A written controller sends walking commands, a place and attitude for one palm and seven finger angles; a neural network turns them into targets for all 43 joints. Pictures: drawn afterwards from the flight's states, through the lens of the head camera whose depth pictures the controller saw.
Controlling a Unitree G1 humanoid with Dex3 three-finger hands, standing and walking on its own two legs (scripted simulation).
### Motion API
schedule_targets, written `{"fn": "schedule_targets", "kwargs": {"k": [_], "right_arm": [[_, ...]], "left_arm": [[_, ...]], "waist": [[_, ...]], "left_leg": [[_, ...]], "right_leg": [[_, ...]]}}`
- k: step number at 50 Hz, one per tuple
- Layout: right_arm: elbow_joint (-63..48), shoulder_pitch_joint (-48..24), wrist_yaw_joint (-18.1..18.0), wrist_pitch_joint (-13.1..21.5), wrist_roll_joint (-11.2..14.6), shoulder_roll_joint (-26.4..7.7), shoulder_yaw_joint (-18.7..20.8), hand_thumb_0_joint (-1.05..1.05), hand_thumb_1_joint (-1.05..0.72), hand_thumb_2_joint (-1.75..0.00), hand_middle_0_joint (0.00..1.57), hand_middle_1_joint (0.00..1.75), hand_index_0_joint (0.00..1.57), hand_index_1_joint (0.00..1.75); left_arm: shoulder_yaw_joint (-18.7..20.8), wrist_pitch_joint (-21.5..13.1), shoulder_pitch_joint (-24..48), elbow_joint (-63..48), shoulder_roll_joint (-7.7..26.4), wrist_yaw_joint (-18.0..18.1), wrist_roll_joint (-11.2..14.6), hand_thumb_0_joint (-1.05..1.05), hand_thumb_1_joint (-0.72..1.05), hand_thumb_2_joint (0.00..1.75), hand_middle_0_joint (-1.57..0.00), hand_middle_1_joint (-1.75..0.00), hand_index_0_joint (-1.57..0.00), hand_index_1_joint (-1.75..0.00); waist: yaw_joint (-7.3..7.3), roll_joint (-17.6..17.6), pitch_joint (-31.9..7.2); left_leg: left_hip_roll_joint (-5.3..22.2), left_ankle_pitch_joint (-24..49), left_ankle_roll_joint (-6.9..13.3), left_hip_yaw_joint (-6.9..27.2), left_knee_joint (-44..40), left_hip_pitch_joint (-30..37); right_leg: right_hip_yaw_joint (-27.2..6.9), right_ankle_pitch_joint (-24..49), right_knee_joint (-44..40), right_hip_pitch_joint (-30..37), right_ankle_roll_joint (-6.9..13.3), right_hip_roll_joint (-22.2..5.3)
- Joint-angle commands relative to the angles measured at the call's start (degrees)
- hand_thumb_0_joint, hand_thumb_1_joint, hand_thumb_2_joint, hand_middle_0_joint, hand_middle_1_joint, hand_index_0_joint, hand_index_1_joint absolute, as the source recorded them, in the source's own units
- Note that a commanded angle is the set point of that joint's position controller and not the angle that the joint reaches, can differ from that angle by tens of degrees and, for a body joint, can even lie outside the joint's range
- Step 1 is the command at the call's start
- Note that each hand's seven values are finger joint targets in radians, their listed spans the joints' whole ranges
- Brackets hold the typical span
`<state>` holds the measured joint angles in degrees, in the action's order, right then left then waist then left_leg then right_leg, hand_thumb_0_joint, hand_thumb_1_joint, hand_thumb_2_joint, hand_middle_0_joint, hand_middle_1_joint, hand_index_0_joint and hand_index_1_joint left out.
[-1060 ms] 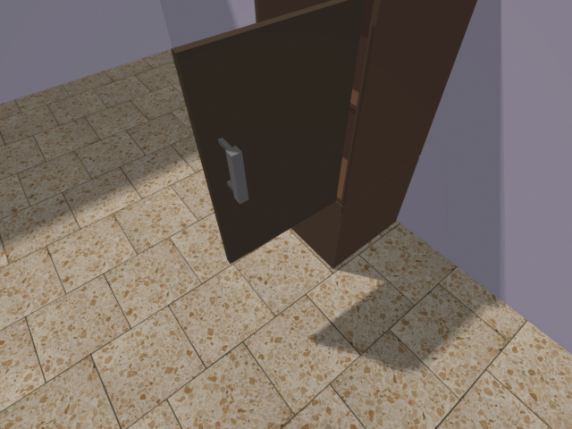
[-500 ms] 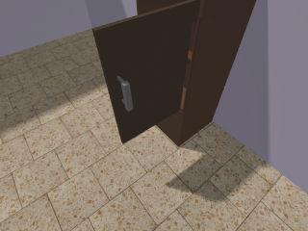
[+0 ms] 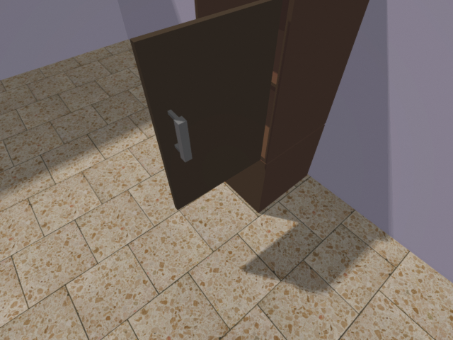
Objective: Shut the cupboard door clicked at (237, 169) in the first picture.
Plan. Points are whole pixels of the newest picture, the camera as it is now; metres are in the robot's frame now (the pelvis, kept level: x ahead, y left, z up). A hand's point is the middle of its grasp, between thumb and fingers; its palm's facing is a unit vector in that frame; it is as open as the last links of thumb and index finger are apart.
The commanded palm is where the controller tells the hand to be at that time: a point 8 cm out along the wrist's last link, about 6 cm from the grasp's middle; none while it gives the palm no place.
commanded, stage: walk to a spot facing it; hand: left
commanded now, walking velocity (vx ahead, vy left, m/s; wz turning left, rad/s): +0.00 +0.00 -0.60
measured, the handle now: (179, 135) +0.57 +0.16 +0.00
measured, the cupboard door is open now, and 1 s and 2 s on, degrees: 88 88 88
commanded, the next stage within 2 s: none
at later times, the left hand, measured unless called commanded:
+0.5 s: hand out of the picture +0.07 +0.17 -0.18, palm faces -0.20 -0.94 -0.28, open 7.4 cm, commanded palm none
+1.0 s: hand (159, 330) +0.17 +0.16 -0.17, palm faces -0.48 -0.84 -0.24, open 7.4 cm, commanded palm none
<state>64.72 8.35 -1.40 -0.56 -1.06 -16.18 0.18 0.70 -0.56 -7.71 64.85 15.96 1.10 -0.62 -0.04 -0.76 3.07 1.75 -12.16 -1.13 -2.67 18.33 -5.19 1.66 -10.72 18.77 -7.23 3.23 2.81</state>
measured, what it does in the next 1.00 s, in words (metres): steps on the spot, turning right: left foot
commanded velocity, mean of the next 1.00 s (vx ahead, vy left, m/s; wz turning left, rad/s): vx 0.00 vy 0.00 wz -0.60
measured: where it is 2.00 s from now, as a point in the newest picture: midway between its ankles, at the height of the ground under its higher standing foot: outside the picture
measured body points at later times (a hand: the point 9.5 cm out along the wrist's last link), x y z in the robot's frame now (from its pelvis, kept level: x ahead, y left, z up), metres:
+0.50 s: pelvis -0.03 -0.02 -0.02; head +0.04 -0.05 +0.43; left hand +0.08 +0.22 -0.16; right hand -0.02 -0.29 -0.18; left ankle -0.03 +0.13 -0.68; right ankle -0.03 -0.10 -0.75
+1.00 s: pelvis -0.02 +0.01 -0.01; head +0.03 -0.01 +0.44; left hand +0.19 +0.20 -0.15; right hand -0.08 -0.25 -0.15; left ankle +0.03 +0.14 -0.75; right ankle -0.09 -0.10 -0.70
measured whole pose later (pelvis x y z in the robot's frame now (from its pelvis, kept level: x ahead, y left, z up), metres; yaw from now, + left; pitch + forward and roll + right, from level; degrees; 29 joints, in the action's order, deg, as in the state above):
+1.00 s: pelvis -0.02 +0.01 -0.01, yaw -32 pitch +1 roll -2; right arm 51.3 10.3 -1.7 -1.1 -2.1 -12.3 1.4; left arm 5.1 3.3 -8.5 50.9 16.0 -2.1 -1.4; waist 1.3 -0.4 6.3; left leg 7.5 -17.1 -2.6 -4.0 30.2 -14.0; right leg 2.6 -26.3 49.5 -25.0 -2.4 0.1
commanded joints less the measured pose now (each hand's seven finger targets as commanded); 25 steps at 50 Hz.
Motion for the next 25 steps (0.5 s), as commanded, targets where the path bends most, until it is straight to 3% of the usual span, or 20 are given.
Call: {"fn": "schedule_targets", "kwargs": {"k": [1, 6, 8, 9, 10, 11, 12, 13, 15, 16, 17, 18, 19, 20, 21, 22, 24, 25], "right_arm": [[-3.2, 5.0, -1.2, -0.4, 0.0, -5.1, 2.1, 0.00, -0.90, -0.90, 0.20, 0.30, 0.20, 0.30], [-6.9, 5.3, -1.6, -1.0, -0.1, -5.9, 3.6, 0.00, -0.90, -0.90, 0.20, 0.30, 0.20, 0.30], [-8.0, 5.2, -1.6, -0.9, -0.2, -6.6, 4.1, 0.00, -0.90, -0.90, 0.20, 0.30, 0.20, 0.30], [-8.4, 5.2, -1.7, -0.7, -0.4, -7.0, 4.4, 0.00, -0.90, -0.90, 0.20, 0.30, 0.20, 0.30], [-9.0, 4.9, -1.7, -0.5, -0.5, -7.8, 4.8, 0.00, -0.90, -0.90, 0.20, 0.30, 0.20, 0.30], [-9.4, 4.7, -1.7, -0.1, -0.6, -8.0, 4.9, 0.00, -0.90, -0.90, 0.20, 0.30, 0.20, 0.30], [-10.0, 4.2, -1.8, 0.1, -0.8, -7.7, 4.9, 0.00, -0.90, -0.90, 0.20, 0.30, 0.20, 0.30], [-10.6, 3.1, -1.8, 0.3, -1.0, -7.6, 4.9, 0.00, -0.90, -0.90, 0.20, 0.30, 0.20, 0.30], [-11.3, 0.9, -1.8, 0.3, -1.2, -7.8, 5.0, 0.00, -0.90, -0.90, 0.20, 0.30, 0.20, 0.30], [-11.7, 0.2, -1.7, -0.1, -0.9, -7.9, 5.1, 0.00, -0.90, -0.90, 0.20, 0.30, 0.20, 0.30], [-12.6, 0.0, -1.4, -0.5, -0.2, -6.1, 5.1, 0.00, -0.90, -0.90, 0.20, 0.30, 0.20, 0.30], [-14.8, -0.8, -1.0, -0.7, 0.6, -2.3, 4.8, 0.00, -0.90, -0.90, 0.20, 0.30, 0.20, 0.30], [-14.4, 0.4, -0.8, -1.4, 0.5, -3.5, 4.6, 0.00, -0.90, -0.90, 0.20, 0.30, 0.20, 0.30], [-14.5, -2.3, -0.9, -1.6, 0.5, -2.6, 4.9, 0.00, -0.90, -0.90, 0.20, 0.30, 0.20, 0.30], [-14.5, -2.6, -0.8, -1.6, 0.3, -2.8, 4.9, 0.00, -0.90, -0.90, 0.20, 0.30, 0.20, 0.30], [-14.2, -1.8, -0.6, -1.3, 0.2, -2.2, 4.7, 0.00, -0.90, -0.90, 0.20, 0.30, 0.20, 0.30], [-14.0, -1.8, -0.6, -1.3, 0.4, -0.9, 4.4, 0.00, -0.90, -0.90, 0.20, 0.30, 0.20, 0.30], [-14.3, -2.0, -0.7, -1.4, 0.5, -0.6, 4.3, 0.00, -0.90, -0.90, 0.20, 0.30, 0.20, 0.30]], "left_arm": [[2.5, 1.1, -1.5, -4.3, 7.2, 0.3, -0.1, 0.00, 0.90, 0.90, -0.20, -0.30, -0.20, -0.30], [3.7, 2.3, -1.2, -8.5, 7.2, -0.4, -0.5, 0.00, 0.90, 0.90, -0.20, -0.30, -0.20, -0.30], [3.9, 2.6, -1.1, -10.1, 6.3, -0.8, -0.6, 0.00, 0.90, 0.90, -0.20, -0.30, -0.20, -0.30], [4.0, 2.7, -0.8, -10.8, 5.5, -1.0, -0.7, 0.00, 0.90, 0.90, -0.20, -0.30, -0.20, -0.30], [4.0, 2.9, -1.1, -11.5, 4.7, -1.3, -0.6, 0.00, 0.90, 0.90, -0.20, -0.30, -0.20, -0.30], [4.2, 3.3, -0.8, -12.3, 3.7, -1.5, -0.7, 0.00, 0.90, 0.90, -0.20, -0.30, -0.20, -0.30], [4.5, 3.6, -0.9, -13.1, 3.1, -1.6, -0.7, 0.00, 0.90, 0.90, -0.20, -0.30, -0.20, -0.30], [4.7, 3.6, -1.0, -13.6, 2.7, -1.8, -0.7, 0.00, 0.90, 0.90, -0.20, -0.30, -0.20, -0.30], [4.9, 3.2, -4.8, -13.1, 1.5, -2.2, -0.6, 0.00, 0.90, 0.90, -0.20, -0.30, -0.20, -0.30], [5.3, 2.9, -8.1, -12.2, 2.0, -2.2, -0.7, 0.00, 0.90, 0.90, -0.20, -0.30, -0.20, -0.30], [6.1, 1.9, -11.4, -11.5, 6.0, -1.8, -1.3, 0.00, 0.90, 0.90, -0.20, -0.30, -0.20, -0.30], [7.1, 1.5, -12.6, -11.4, 11.5, -0.7, -1.4, 0.00, 0.90, 0.90, -0.20, -0.30, -0.20, -0.30], [6.7, 1.6, -13.1, -12.0, 12.0, -0.5, -0.5, 0.00, 0.90, 0.90, -0.20, -0.30, -0.20, -0.30], [6.8, 1.8, -9.4, -13.0, 10.0, 0.1, -0.9, 0.00, 0.90, 0.90, -0.20, -0.30, -0.20, -0.30], [6.4, 1.6, -7.0, -13.9, 8.1, 0.4, -0.8, 0.00, 0.90, 0.90, -0.20, -0.30, -0.20, -0.30], [6.4, 1.4, -6.2, -14.4, 7.0, 0.6, -0.8, 0.00, 0.90, 0.90, -0.20, -0.30, -0.20, -0.30], [6.2, 1.1, -7.2, -14.5, 6.6, 0.7, -0.7, 0.00, 0.90, 0.90, -0.20, -0.30, -0.20, -0.30], [6.2, 1.1, -7.8, -14.2, 6.9, 0.7, -0.8, 0.00, 0.90, 0.90, -0.20, -0.30, -0.20, -0.30]], "waist": [[-0.91, 1.8, -2.7], [-1.19, 1.4, -2.1], [-1.19, -1.2, -2.0], [-1.08, -4.5, -1.8], [-0.74, -8.0, -1.7], [-0.41, -11.1, -1.6], [-0.02, -10.8, -2.0], [0.55, -9.0, -1.5], [2.54, -7.2, -2.2], [3.93, -4.9, -2.7], [5.12, 8.4, -2.5], [5.01, 21.4, -1.9], [4.85, 13.0, -2.6], [3.37, 11.6, -1.4], [2.32, 10.9, -0.9], [1.56, 8.6, -3.9], [1.58, 5.3, -7.2], [1.66, 5.7, -7.9]], "left_leg": [[6.2, 6.2, 0.9, 0.8, 3.4, -0.6], [7.8, 1.2, 2.0, 0.7, 6.1, -1.7], [10.2, 0.0, 3.2, 2.5, 4.7, -1.3], [12.7, 0.5, 4.4, 4.6, 2.9, -1.2], [16.7, 2.0, 6.6, 7.5, 0.3, -2.3], [21.1, 7.1, 9.7, 9.8, -2.1, -3.3], [23.4, 11.7, 11.7, 10.0, -1.8, -3.1], [23.2, 15.6, 11.7, 8.2, 0.0, -4.6], [19.9, 18.8, 8.2, 1.9, 6.4, -5.8], [16.7, 15.1, 5.5, -1.2, 12.6, -7.9], [9.0, 3.8, 1.0, -5.8, 26.2, -13.6], [0.1, -24.0, -2.0, -5.9, 40.2, -25.7], [1.4, -24.1, -1.5, 1.7, 46.4, -25.3], [1.7, -21.1, -1.4, 4.4, 50.1, -27.5], [2.5, -17.2, -1.7, 5.6, 51.0, -28.8], [2.8, -14.7, -2.0, 5.4, 49.6, -27.4], [1.7, -12.9, -2.5, 4.6, 46.0, -25.6], [1.3, -13.0, -2.6, 4.2, 43.4, -24.9]], "right_leg": [[-9.9, 17.3, 1.9, -2.5, 0.0, -9.3], [-12.4, 13.8, 6.1, -8.5, 0.4, -7.7], [-11.2, 10.3, 9.9, -11.8, -0.2, -5.4], [-9.5, 8.5, 14.1, -13.5, -0.7, -3.9], [-6.6, 2.4, 21.2, -14.4, -1.4, -2.2], [-3.4, -12.4, 30.0, -15.7, -2.2, -1.5], [-3.4, -19.1, 35.3, -16.5, -2.4, -2.8], [-3.8, -20.3, 35.1, -15.8, -2.4, -4.2], [-1.0, -15.5, 25.5, -9.6, -2.4, -4.6], [-0.1, -7.7, 17.2, -4.8, -2.5, -4.1], [-10.0, 9.9, 4.4, -0.7, -0.6, -9.0], [-31.5, 27.5, -1.2, 2.1, 6.7, -23.0], [-31.0, 17.8, -1.6, -0.6, 11.1, -24.1], [-32.7, 12.0, -1.1, -3.1, 11.3, -20.7], [-30.4, 11.4, -0.7, -3.4, 10.4, -19.1], [-27.7, 14.7, 1.0, -1.5, 9.3, -17.4], [-24.5, 22.8, 3.2, 1.7, 8.2, -15.1], [-23.9, 24.5, 3.6, 2.4, 8.2, -14.6]]}}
